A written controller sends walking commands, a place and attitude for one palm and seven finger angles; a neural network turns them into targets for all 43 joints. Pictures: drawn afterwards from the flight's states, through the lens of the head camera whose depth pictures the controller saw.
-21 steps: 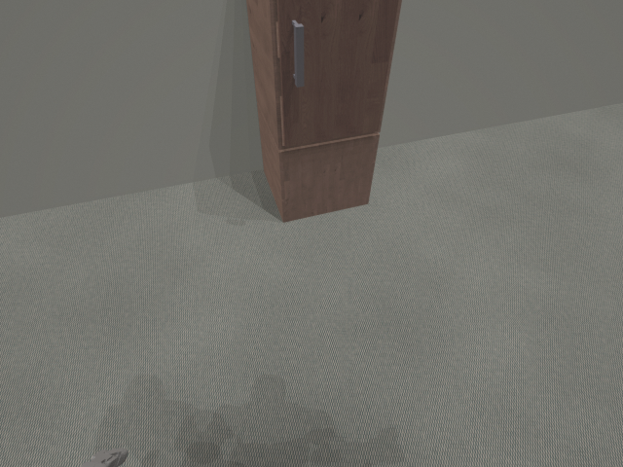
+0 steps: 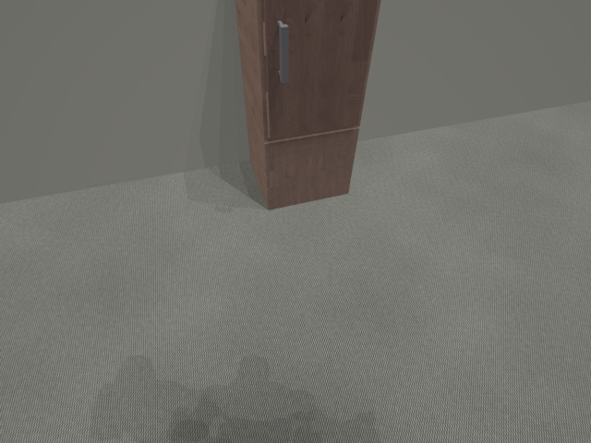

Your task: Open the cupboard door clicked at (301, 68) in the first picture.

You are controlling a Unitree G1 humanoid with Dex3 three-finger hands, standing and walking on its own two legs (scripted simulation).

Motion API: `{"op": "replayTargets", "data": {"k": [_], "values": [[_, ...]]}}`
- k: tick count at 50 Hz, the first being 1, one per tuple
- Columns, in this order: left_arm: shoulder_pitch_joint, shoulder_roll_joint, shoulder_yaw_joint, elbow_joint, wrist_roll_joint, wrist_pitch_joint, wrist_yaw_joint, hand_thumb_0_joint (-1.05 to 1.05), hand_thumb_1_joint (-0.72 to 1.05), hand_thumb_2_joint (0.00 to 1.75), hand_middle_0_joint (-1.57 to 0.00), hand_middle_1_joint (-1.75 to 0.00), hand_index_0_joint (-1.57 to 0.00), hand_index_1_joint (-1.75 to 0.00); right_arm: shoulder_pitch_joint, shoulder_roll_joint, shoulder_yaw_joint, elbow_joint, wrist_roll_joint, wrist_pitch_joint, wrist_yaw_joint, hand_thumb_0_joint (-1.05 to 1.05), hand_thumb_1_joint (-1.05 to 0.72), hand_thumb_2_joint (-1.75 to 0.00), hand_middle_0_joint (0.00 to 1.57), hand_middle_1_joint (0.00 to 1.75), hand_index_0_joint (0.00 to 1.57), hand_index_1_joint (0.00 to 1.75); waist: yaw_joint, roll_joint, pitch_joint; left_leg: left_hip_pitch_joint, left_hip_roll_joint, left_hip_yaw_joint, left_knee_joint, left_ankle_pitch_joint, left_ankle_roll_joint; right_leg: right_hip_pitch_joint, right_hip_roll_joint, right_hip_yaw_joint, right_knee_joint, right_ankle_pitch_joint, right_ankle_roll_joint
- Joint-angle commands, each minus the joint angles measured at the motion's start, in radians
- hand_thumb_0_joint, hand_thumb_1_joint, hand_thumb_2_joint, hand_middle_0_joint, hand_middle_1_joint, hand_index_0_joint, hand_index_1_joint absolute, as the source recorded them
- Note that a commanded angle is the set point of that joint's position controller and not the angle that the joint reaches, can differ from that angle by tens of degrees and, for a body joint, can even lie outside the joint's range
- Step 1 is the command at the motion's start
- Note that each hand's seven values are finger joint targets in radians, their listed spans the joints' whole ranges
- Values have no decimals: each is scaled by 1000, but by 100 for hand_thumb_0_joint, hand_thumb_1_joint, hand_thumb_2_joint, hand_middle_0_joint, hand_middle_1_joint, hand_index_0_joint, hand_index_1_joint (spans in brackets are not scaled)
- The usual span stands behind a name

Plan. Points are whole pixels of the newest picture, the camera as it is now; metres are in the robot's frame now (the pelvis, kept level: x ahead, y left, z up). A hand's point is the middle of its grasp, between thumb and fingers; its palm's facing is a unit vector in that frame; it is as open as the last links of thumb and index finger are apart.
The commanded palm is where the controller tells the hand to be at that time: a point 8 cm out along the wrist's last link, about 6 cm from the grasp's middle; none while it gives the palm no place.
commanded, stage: stand and wait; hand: left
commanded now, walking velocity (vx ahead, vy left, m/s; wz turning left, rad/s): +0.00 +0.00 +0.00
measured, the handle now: (282, 52) +1.25 +0.12 +0.00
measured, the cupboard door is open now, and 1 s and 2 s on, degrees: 0 0 0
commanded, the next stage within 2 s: look at it before walking up in 0.40 s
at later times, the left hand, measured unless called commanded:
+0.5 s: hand out of the picture +0.07 +0.24 -0.15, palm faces -0.03 -0.94 -0.33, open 7.4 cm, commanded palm none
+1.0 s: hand out of the picture +0.08 +0.25 -0.15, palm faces -0.03 -0.94 -0.34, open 7.4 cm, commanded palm none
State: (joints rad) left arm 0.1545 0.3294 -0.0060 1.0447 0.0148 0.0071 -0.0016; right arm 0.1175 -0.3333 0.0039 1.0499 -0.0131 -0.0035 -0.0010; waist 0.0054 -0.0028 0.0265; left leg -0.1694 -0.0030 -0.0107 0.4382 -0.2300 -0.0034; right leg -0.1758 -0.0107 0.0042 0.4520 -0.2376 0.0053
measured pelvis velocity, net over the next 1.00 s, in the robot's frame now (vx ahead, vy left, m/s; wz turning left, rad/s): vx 0.01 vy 0.00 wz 0.00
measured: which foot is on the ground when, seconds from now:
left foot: down 0.00-1.00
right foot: down 0.00-1.00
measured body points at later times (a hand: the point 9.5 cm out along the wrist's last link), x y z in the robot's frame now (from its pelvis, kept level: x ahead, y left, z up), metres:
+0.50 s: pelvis -0.01 +0.00 +0.00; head +0.00 +0.00 +0.45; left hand +0.07 +0.29 -0.13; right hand +0.06 -0.30 -0.13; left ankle +0.01 +0.12 -0.74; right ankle +0.01 -0.12 -0.74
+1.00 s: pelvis +0.01 +0.00 +0.00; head +0.01 +0.00 +0.45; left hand +0.08 +0.29 -0.13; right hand +0.09 -0.30 -0.13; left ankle +0.01 +0.12 -0.74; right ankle +0.01 -0.12 -0.74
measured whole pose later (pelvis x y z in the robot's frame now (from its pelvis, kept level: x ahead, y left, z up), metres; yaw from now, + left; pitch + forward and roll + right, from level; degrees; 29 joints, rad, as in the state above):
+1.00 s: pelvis +0.01 +0.00 +0.00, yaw +0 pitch -2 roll +0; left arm 0.13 0.34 0.00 1.09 0.02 0.00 0.00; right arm 0.10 -0.34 0.01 1.11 -0.01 -0.01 0.00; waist 0.00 0.00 0.03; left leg -0.14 0.00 -0.01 0.37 -0.20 -0.01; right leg -0.15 0.00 0.01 0.39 -0.21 0.00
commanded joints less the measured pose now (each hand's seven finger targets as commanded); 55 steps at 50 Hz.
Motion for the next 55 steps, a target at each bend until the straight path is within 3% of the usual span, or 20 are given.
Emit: {"op": "replayTargets", "data": {"k": [1, 11, 20, 36, 55], "values": [[-54, 215, 42, -64, -4, -33, 12, 0, 90, 90, -20, -30, -20, -30, -58, -200, -47, -62, 0, -29, -10, 0, -90, -90, 20, 30, 20, 30, -4, -11, -62, 3, 104, -88, -78, 111, 37, 6, -113, 104, -106, 91, -42], [-49, 220, 41, -34, -5, -31, 10, 0, 90, 90, -20, -30, -20, -30, -34, -206, -42, -22, 2, -27, -8, 0, -90, -90, 20, 30, 20, 30, -3, -6, -36, -19, 105, -101, -106, 54, 34, -3, -109, 117, -137, -4, -41], [-51, 219, 39, -26, -3, -31, 10, 0, 90, 90, -20, -30, -20, -30, -27, -209, -42, -8, 3, -28, -7, 0, -90, -90, 20, 30, 20, 30, -4, -5, -34, -16, 109, -102, -115, 52, 33, -11, -108, 117, -140, -7, -39], [-51, 218, 39, -23, -3, -35, 12, 0, 90, 90, -20, -30, -20, -30, -41, -209, -41, -6, 5, -33, -10, 0, -90, -90, 20, 30, 20, 30, -3, -1, -70, 26, 120, -94, -112, 158, 33, 30, -111, 103, -122, 143, -37], [-53, 221, 40, -21, -3, -36, 13, 0, 90, 90, -20, -30, -20, -30, -56, -216, -40, -7, 6, -31, -12, 0, -90, -90, 20, 30, 20, 30, -3, -3, -75, 60, 123, -88, -119, 205, 29, 50, -114, 97, -131, 207, -36]]}}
